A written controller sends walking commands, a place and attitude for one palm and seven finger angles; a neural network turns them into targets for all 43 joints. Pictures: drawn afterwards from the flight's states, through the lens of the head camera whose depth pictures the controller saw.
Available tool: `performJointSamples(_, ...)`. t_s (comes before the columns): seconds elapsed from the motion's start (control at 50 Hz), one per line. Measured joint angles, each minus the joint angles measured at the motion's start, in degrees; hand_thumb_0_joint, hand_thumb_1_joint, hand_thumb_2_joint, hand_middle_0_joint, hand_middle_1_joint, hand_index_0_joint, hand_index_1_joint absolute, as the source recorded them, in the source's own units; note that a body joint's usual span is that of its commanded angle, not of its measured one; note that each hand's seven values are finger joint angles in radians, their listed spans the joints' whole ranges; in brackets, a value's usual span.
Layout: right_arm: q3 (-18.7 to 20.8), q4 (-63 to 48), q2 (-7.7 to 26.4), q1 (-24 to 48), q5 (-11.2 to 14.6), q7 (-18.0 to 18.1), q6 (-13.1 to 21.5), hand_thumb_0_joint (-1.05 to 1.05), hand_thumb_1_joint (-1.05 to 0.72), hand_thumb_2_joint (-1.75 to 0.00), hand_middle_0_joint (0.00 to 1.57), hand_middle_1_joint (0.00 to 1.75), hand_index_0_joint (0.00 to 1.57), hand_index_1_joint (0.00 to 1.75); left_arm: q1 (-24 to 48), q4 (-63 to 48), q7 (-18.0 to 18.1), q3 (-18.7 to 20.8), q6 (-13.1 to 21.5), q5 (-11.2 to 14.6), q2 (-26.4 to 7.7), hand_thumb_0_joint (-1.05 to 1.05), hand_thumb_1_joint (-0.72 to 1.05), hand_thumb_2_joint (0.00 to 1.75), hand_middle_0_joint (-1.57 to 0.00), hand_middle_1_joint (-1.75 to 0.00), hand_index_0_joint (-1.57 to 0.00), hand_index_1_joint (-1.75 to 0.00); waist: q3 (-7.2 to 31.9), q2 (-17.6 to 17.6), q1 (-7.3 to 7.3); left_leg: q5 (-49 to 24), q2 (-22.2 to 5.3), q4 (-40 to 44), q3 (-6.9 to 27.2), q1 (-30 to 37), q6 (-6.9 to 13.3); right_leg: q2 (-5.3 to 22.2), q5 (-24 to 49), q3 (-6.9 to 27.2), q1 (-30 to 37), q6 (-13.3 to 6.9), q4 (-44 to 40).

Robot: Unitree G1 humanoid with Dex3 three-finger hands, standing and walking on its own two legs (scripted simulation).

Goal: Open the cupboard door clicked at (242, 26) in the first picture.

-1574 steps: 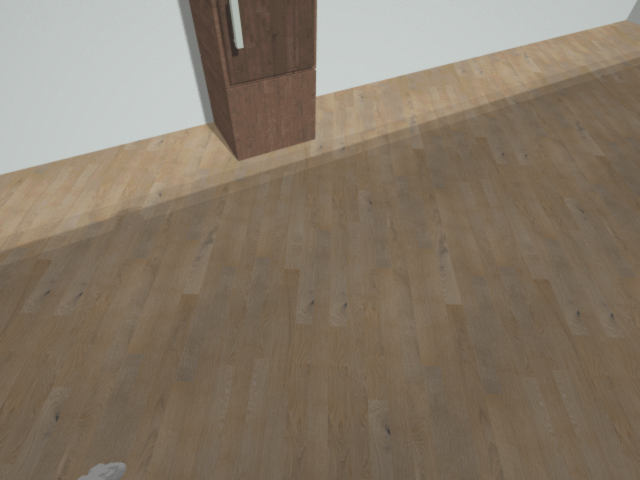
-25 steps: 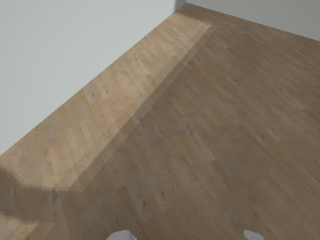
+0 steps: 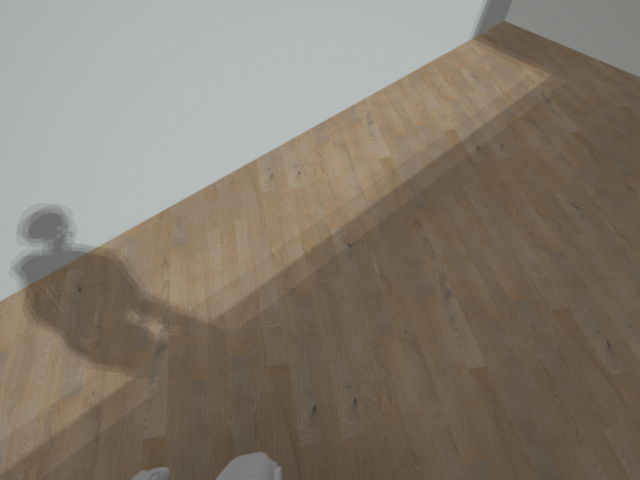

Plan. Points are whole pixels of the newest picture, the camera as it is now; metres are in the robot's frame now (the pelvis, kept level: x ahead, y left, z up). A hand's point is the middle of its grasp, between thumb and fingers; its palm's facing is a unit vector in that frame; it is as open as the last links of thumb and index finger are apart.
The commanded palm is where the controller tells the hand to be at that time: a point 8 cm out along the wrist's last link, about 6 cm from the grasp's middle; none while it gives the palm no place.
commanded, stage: turn to face it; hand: left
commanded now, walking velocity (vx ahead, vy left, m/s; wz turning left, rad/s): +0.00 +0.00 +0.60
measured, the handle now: out of the picture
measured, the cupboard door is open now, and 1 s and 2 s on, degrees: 42 42 42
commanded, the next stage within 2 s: none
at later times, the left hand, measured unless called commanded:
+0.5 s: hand out of the picture +0.05 +0.20 -0.15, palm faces +0.29 -0.91 -0.30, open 7.3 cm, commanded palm none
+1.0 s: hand out of the picture -0.01 +0.19 -0.16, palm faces +0.58 -0.75 -0.31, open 7.3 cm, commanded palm none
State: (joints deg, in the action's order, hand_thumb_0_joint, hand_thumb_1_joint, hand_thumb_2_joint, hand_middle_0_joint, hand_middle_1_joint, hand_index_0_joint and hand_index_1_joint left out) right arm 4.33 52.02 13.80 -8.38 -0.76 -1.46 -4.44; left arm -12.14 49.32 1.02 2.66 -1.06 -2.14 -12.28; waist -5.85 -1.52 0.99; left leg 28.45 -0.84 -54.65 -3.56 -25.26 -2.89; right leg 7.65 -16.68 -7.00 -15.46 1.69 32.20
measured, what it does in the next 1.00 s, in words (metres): steps on the spot, turning left: left foot, then right foot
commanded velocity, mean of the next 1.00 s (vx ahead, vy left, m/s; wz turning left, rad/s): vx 0.00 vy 0.00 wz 0.60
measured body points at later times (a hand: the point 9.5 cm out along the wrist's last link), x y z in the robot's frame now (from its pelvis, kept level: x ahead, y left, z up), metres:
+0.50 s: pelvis +0.01 -0.04 +0.00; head +0.07 -0.03 +0.44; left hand +0.03 +0.24 -0.13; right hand +0.17 -0.27 -0.15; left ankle -0.04 +0.09 -0.67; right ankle +0.05 -0.16 -0.74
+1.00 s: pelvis +0.04 -0.06 -0.01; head +0.08 -0.04 +0.44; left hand -0.04 +0.22 -0.14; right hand +0.26 -0.22 -0.16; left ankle -0.03 +0.08 -0.73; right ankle +0.12 -0.16 -0.74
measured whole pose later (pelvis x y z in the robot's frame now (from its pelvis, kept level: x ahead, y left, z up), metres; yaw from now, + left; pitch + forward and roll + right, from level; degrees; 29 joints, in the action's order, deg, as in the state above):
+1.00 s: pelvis +0.04 -0.06 -0.01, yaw +37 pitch +1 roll +1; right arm 3.6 51.6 13.5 -10.1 -1.1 -0.2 -3.8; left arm -9.5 48.4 0.5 3.9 -1.4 -1.3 -15.1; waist -5.1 0.3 0.3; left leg 19.8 1.3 -38.2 7.2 -21.3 -2.0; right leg 2.5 -16.6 -1.2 -18.1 1.9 34.1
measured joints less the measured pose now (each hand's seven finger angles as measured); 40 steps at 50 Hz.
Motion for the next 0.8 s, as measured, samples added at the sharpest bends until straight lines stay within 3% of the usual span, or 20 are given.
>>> performJointSamples(0.04, -0.41, -0.37, -0.34, 0.26, 0.16, -0.07, 0.48, 0.01, -0.91, -0.9, 0.2, 0.3, 0.2, 0.3, -0.26, 0.32, -0.26, -0.24, 0.31, 0.1, 0.13, 0.0, 0.91, 0.89, -0.2, -0.3, -0.2, -0.3, -0.24, -1.17, -0.26, -1.81, 0.24, 8.35, -1.43, 3.26, 0.0, 1.02, -0.34, -1.21, 0.32, 0.39, 0.13)
performJointSamples(0.08, -0.79, -1.04, -0.22, 0.27, 0.19, -0.22, 1.18, 0.01, -0.91, -0.9, 0.2, 0.3, 0.2, 0.3, -0.82, 0.49, -0.57, -0.23, 0.23, 0.51, 0.14, 0.0, 0.91, 0.89, -0.2, -0.3, -0.21, -0.3, -0.1, -1.47, -0.28, -9.02, 0.3, 18.34, -1.89, 7.15, 0.72, 1.71, -1.98, -2.65, -0.36, 1.08, 2.68)
performJointSamples(0.1, -0.84, -1.56, 0.18, 0.01, 0.03, -0.27, 1.75, 0.01, -0.91, -0.9, 0.2, 0.3, 0.2, 0.3, -1.16, 0.45, -0.73, -0.13, -0.12, 0.8, 0.21, 0.0, 0.91, 0.89, -0.21, -0.3, -0.21, -0.3, 0.49, -0.73, -0.13, -12.69, -0.02, 20.97, -0.65, 7.73, 2.74, 1.46, -3.8, -3.14, -1.86, 1.74, 6.15)
performJointSamples(0.14, -0.99, -1.52, -0.53, 0.41, -0.36, 0.15, 2.41, 0.01, -0.91, -0.9, 0.2, 0.3, 0.2, 0.3, -0.19, 1.12, -0.53, 0.27, -1.62, 0.86, -0.82, 0.0, 0.91, 0.89, -0.21, -0.3, -0.21, -0.3, 0.0, -1.83, -0.34, -11.07, 0.64, 18.08, 0.43, 6.05, 4.49, 0.67, -11.66, 0.49, -5.88, 2.54, 16.78)
performJointSamples(0.18, -1.37, -1.49, -1.16, 0.04, -0.64, 0.85, 2.89, 0.01, -0.91, -0.9, 0.2, 0.3, 0.2, 0.3, 1.22, 2.0, -0.22, 0.76, -2.55, 0.84, -1.64, 0.0, 0.91, 0.89, -0.21, -0.3, -0.21, -0.3, -0.26, -1.96, -0.33, -10.18, 0.73, 18.07, 2.0, 5.73, 4.35, -1.19, -13.36, 3.2, -9.25, 2.83, 25.06)
performJointSamples(0.22, -1.63, -1.25, -1.46, -0.5, -0.75, 1.42, 2.99, 0.01, -0.91, -0.9, 0.2, 0.3, 0.2, 0.3, 2.53, 2.14, -0.23, 1.12, -2.73, 0.98, -2.11, 0.0, 0.91, 0.89, -0.2, -0.3, -0.2, -0.3, -0.55, -1.43, -0.33, -11.32, 0.69, 19.96, 3.77, 6.22, 3.57, -2.59, -12.03, 4.58, -10.93, 2.96, 27.83)
performJointSamples(0.3, -1.63, -0.49, -1.28, -1.37, -0.89, 1.71, 2.47, 0.01, -0.91, -0.9, 0.2, 0.3, 0.2, 0.3, 4.03, 0.98, -0.48, 1.36, -2.19, 1.29, -2.38, 0.0, 0.91, 0.89, -0.2, -0.3, -0.2, -0.3, -0.61, 0.33, -0.24, -13.44, 0.51, 22.8, 6.85, 7.0, 2.68, -4.44, -10.35, 5.69, -9.71, 2.62, 20.81)
performJointSamples(0.38, -0.98, -0.2, -0.62, -2.13, -0.63, 1.59, 1.34, 0.01, -0.91, -0.9, 0.21, 0.3, 0.2, 0.3, 4.09, -0.6, -0.56, 1.2, -0.98, 1.35, -2.53, 0.0, 0.91, 0.89, -0.2, -0.3, -0.2, -0.3, 0.26, 1.91, 0.09, -12.94, 0.99, 21.06, 9.81, 5.65, 1.12, -5.88, -4.31, 5.54, -3.29, 1.66, 4.75)
performJointSamples(0.42, -0.32, -0.16, -0.02, -1.96, -0.28, 1.32, 0.72, 0.01, -0.91, -0.9, 0.21, 0.3, 0.2, 0.3, 3.67, -1.1, -0.19, 1.15, 0.04, 0.8, -2.45, 0.0, 0.91, 0.89, -0.2, -0.3, -0.2, -0.3, 0.57, 1.98, -0.12, -5.77, 1.75, 13.76, 9.52, 2.5, 1.23, -5.17, -2.27, 5.56, -2.34, -0.5, 1.56)
performJointSamples(0.46, 0.42, 0.14, 1.02, -1.2, -0.3, 1.15, 0.07, 0.01, -0.91, -0.9, 0.2, 0.3, 0.2, 0.3, 3.48, -0.93, 0.17, 0.79, 0.12, 0.56, -1.29, 0.0, 0.91, 0.89, -0.2, -0.3, -0.2, -0.3, -0.29, 3.16, 0.41, -0.63, 1.89, 1.74, 8.08, -0.95, 1.22, -4.54, -2.02, 3.73, -1.61, -1.07, 2.5)
performJointSamples(0.5, 0.66, 0.39, 1.34, -0.55, -0.28, 0.86, -0.24, 0.01, -0.91, -0.9, 0.2, 0.3, 0.2, 0.3, 2.69, -0.78, 0.4, 0.54, 0.01, 0.46, -0.6, 0.0, 0.91, 0.89, -0.2, -0.3, -0.2, -0.3, -0.66, 2.78, 0.6, 0.0, 1.42, -5.58, 5.32, -2.64, 0.68, -3.45, -1.52, 2.54, -0.08, -1.0, 1.19)
performJointSamples(0.54, 0.55, 0.26, 1.04, -0.12, -0.09, 0.48, -0.34, 0.01, -0.91, -0.9, 0.2, 0.3, 0.2, 0.3, 1.94, -0.41, 0.35, 0.34, -0.07, 0.32, -0.37, 0.0, 0.91, 0.89, -0.2, -0.3, -0.2, -0.3, -0.77, 1.44, 0.64, -0.17, 0.79, -4.89, 2.67, -1.92, 0.1, -2.15, -0.94, 1.52, 1.3, -0.87, -0.49)
performJointSamples(0.62, -0.12, -0.43, 0.25, 0.74, 0.18, -0.04, 0.18, 0.01, -0.91, -0.9, 0.2, 0.3, 0.19, 0.3, 0.75, 0.2, -0.07, 0.04, 0.1, 0.2, -0.42, 0.0, 0.91, 0.89, -0.2, -0.3, -0.2, -0.3, -0.92, -1.04, -0.05, -1.87, 0.4, 7.62, -0.71, 2.93, -0.12, 0.11, -1.18, -0.79, 2.25, -0.16, -1.02)
performJointSamples(0.66, -0.51, -1.05, 0.18, 0.99, 0.19, -0.2, 0.82, 0.01, -0.91, -0.9, 0.2, 0.3, 0.19, 0.3, -0.02, 0.51, -0.35, 0.12, 0.04, 0.47, -0.67, 0.0, 0.91, 0.89, -0.2, -0.3, -0.21, -0.3, -0.74, -1.64, -0.26, -7.34, 0.57, 16.83, -1.38, 6.56, 0.38, 1.04, -2.77, -2.11, 1.57, 0.53, 1.49)
performJointSamples(0.68, -0.71, -1.78, 0.75, 0.66, 0.07, -0.36, 1.34, 0.01, -0.91, -0.9, 0.2, 0.3, 0.2, 0.3, -0.79, 0.37, -0.52, 0.2, -0.23, 0.74, -0.55, 0.0, 0.91, 0.89, -0.21, -0.3, -0.21, -0.3, 0.07, -0.63, -0.3, -12.31, -0.19, 21.33, -0.41, 8.14, 2.11, 0.75, -3.98, -3.02, 0.09, 0.93, 4.4)
performJointSamples(0.72, -0.75, -1.98, 0.19, 1.1, -0.33, 0.05, 2.2, 0.01, -0.91, -0.9, 0.2, 0.3, 0.2, 0.3, -0.28, 0.9, -0.49, 0.55, -1.51, 0.94, -1.59, 0.0, 0.91, 0.89, -0.21, -0.3, -0.21, -0.3, -0.12, -1.51, -0.28, -11.42, 0.54, 18.88, 0.77, 6.25, 4.37, 0.5, -12.21, -0.16, -4.38, 2.08, 15.16)
performJointSamples(0.76, -1.28, -2.05, -0.54, 0.81, -0.63, 0.67, 2.72, 0.01, -0.91, -0.9, 0.2, 0.3, 0.2, 0.3, 0.82, 1.77, -0.18, 1.05, -2.54, 0.87, -2.53, 0.0, 0.91, 0.89, -0.2, -0.3, -0.21, -0.3, -0.4, -2.03, -0.59, -10.41, 0.87, 18.06, 2.12, 5.7, 4.1, -1.06, -14.18, 2.92, -8.37, 2.53, 24.46)
performJointSamples(0.8, -1.63, -1.86, -0.97, 0.2, -0.73, 1.29, 2.86, 0.01, -0.91, -0.9, 0.2, 0.3, 0.2, 0.3, 1.86, 2.15, -0.18, 1.4, -2.88, 0.93, -2.98, 0.0, 0.91, 0.89, -0.2, -0.3, -0.2, -0.3, -0.52, -1.67, -0.71, -11.38, 0.97, 19.7, 3.81, 6.21, 3.29, -2.33, -12.39, 4.56, -10.72, 2.74, 28.62)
